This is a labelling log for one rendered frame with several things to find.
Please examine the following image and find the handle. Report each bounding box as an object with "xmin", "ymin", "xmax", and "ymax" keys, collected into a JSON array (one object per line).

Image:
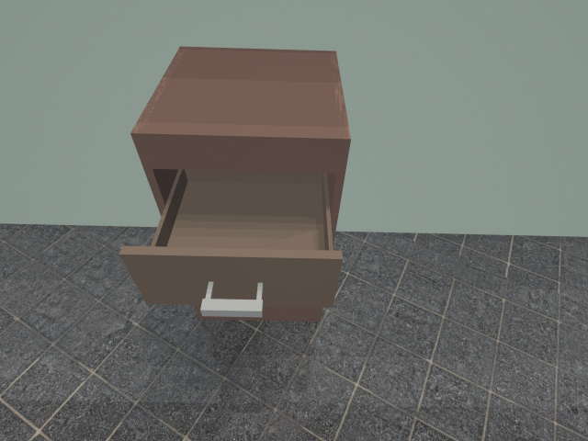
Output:
[{"xmin": 200, "ymin": 281, "xmax": 264, "ymax": 317}]

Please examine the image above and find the drawer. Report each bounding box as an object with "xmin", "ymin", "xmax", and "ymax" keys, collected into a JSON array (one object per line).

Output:
[{"xmin": 119, "ymin": 169, "xmax": 343, "ymax": 308}]

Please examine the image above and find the cabinet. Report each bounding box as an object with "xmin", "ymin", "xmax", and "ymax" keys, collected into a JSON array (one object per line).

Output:
[{"xmin": 130, "ymin": 47, "xmax": 351, "ymax": 322}]

